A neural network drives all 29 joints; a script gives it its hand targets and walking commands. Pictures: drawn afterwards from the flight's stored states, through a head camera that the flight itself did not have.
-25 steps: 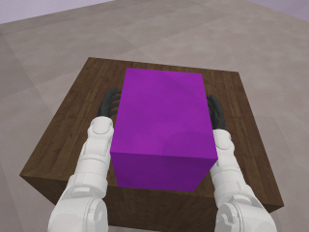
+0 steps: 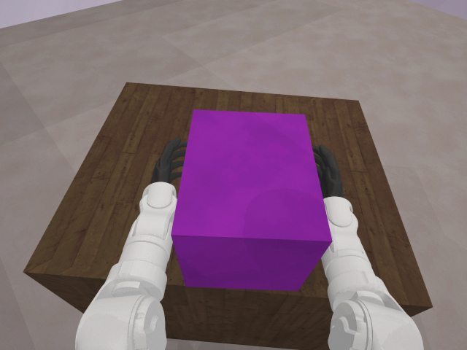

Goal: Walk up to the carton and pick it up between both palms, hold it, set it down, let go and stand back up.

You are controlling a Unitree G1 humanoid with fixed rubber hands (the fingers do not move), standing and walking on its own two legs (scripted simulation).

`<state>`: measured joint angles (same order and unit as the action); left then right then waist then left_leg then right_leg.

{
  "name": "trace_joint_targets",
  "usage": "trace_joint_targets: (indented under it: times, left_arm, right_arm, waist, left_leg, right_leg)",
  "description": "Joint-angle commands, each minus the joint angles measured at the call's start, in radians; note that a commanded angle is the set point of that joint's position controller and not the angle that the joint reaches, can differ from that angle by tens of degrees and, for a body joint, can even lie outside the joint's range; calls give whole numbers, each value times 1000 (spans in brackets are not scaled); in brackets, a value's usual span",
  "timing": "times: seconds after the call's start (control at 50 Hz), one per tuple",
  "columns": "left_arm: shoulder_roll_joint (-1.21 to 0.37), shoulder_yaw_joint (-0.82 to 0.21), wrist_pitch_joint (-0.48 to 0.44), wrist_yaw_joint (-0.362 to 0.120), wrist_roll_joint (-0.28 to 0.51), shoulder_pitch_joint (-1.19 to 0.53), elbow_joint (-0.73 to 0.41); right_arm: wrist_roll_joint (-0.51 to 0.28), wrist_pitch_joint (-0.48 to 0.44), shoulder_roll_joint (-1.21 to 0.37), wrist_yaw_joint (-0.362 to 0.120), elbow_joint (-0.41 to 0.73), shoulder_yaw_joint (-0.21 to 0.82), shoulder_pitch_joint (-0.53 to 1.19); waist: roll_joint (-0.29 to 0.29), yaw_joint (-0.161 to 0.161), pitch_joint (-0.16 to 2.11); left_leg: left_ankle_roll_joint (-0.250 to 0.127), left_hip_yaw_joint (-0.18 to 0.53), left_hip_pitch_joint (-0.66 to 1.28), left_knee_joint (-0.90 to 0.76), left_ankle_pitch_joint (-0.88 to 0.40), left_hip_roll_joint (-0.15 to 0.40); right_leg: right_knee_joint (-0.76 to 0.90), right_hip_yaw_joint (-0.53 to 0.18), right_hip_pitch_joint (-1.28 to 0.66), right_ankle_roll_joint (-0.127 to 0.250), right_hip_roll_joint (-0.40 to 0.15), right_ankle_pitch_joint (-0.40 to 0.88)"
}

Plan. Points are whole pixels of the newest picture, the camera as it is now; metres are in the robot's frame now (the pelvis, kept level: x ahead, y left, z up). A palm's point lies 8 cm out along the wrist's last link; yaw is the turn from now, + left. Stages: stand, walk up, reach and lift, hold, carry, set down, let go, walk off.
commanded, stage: set down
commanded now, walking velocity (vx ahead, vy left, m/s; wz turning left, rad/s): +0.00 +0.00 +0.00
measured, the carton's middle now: (245, 200) +0.38 -0.04 +0.04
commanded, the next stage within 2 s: none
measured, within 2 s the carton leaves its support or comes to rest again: rests again in 1.06 s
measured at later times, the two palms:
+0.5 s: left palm (172, 192) +0.41 +0.10 +0.03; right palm (329, 200) +0.38 -0.20 +0.03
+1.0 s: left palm (175, 201) +0.40 +0.09 +0.00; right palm (325, 208) +0.38 -0.20 +0.01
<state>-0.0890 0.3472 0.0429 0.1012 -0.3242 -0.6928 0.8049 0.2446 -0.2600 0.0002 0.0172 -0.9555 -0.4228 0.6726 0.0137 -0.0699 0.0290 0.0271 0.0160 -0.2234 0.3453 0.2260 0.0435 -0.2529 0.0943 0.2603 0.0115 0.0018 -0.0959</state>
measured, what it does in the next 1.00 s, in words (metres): stands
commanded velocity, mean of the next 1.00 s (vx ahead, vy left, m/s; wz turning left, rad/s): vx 0.00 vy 0.00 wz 0.00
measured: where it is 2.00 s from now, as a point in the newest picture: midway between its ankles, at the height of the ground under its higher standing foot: outside the picture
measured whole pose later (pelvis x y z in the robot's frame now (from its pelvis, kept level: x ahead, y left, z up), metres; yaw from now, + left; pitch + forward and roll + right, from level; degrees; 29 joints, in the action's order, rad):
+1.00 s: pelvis -0.01 -0.01 -0.01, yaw -1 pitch +18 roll +0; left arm -0.05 0.46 -0.29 0.13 -0.35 -0.76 1.10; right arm 0.45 -0.44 -0.03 0.02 -1.06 -0.60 0.73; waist 0.04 -0.06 0.10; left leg 0.04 -0.01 -0.49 0.36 0.19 0.05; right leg -0.29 0.08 0.55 0.03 0.00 -0.06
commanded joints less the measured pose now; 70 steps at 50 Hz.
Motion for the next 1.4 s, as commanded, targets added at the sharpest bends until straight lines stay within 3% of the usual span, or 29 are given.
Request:
trace_joint_targets:
  times: [0.0,0.2,0.38,0.7,0.94,1.08,1.24,1.3,1.38]
  left_arm:
    - [-542,-268,-75,-83,-11,-536,-74]
    - [-512,-194,-143,-93,-22,-580,-8]
    - [-493,-168,-245,-90,-36,-606,66]
    - [-516,-174,-360,-72,-51,-631,173]
    - [-494,-145,-422,-72,-75,-602,221]
    - [-410,-111,-441,-69,-83,-549,265]
    - [-33,-42,-461,-1,0,-538,235]
    - [186,-50,-446,59,105,-554,200]
    - [249,-174,-394,85,271,-574,247]
  right_arm:
    - [46,-51,-417,-120,83,219,600]
    - [127,-66,-468,-123,50,176,600]
    - [189,-112,-511,-113,8,164,582]
    - [254,-172,-501,-110,-84,106,580]
    - [282,-207,-502,-105,-127,89,547]
    - [272,-211,-427,-89,-154,85,510]
    - [112,-212,-22,-4,-113,77,533]
    - [-67,-196,209,54,-72,138,567]
    - [-317,-131,291,90,-97,329,625]
  waist:
    - [14,4,563]
    - [-30,-2,610]
    - [-30,3,683]
    - [1,-5,746]
    - [11,-3,756]
    - [-12,-4,736]
    - [-32,22,855]
    - [-28,36,946]
    - [-47,48,937]
  left_leg:
    - [53,-58,116,2,-436,-33]
    - [19,-85,-37,-36,-309,-46]
    - [10,-92,-136,-43,-276,-46]
    - [35,-89,-125,-6,-296,-28]
    - [33,-91,-198,-4,-287,-33]
    - [23,-96,-249,-11,-259,-37]
    - [28,-119,-294,26,-333,-46]
    - [33,-120,-328,68,-359,-47]
    - [29,-102,-357,114,-344,-39]
  right_leg:
    - [-85,40,-319,-15,34,473]
    - [-127,9,-426,-47,3,574]
    - [-161,-9,-468,-52,-13,647]
    - [-143,5,-319,-15,6,520]
    - [-168,-4,-333,-19,-1,563]
    - [-183,-18,-371,-25,-5,592]
    - [-234,-58,-429,-36,11,680]
    - [-268,-91,-459,-36,21,722]
    - [-288,-111,-419,-26,30,674]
